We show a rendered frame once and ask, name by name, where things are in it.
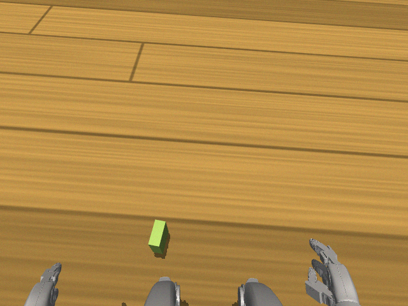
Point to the carton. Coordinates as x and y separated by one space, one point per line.
158 236

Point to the right robot hand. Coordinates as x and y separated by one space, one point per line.
337 283

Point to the left robot hand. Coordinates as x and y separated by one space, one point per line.
44 292

